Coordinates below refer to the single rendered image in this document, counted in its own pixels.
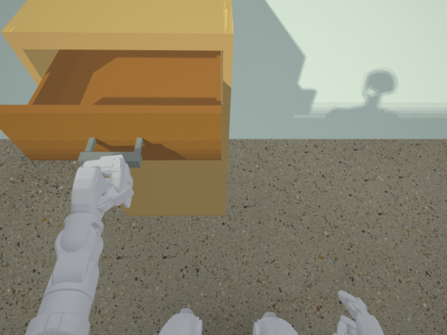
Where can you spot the robot right hand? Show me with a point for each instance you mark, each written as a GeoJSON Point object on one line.
{"type": "Point", "coordinates": [366, 324]}

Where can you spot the cabinet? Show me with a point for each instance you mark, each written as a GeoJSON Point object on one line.
{"type": "Point", "coordinates": [43, 27]}

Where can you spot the robot right shin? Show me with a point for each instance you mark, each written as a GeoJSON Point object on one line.
{"type": "Point", "coordinates": [269, 315]}

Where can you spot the robot left forearm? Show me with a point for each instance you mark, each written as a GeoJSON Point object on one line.
{"type": "Point", "coordinates": [70, 292]}

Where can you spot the robot shin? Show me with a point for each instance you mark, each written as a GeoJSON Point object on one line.
{"type": "Point", "coordinates": [269, 315]}
{"type": "Point", "coordinates": [186, 310]}

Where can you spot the drawer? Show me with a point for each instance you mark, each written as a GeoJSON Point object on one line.
{"type": "Point", "coordinates": [170, 98]}

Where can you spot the robot left shin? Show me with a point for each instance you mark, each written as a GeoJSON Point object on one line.
{"type": "Point", "coordinates": [186, 310]}

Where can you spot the robot left hand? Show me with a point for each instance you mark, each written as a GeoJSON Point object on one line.
{"type": "Point", "coordinates": [90, 184]}

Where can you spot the handle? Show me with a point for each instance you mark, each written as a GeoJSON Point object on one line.
{"type": "Point", "coordinates": [133, 159]}

